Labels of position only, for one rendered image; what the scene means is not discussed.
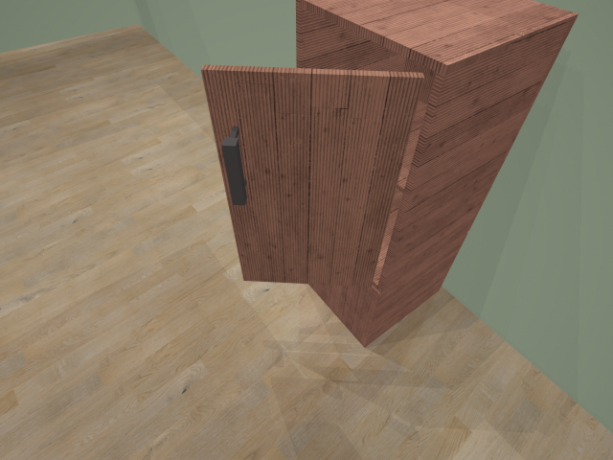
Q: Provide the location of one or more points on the handle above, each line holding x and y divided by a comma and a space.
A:
233, 164

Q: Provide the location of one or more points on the cupboard door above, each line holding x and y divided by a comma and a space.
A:
321, 152

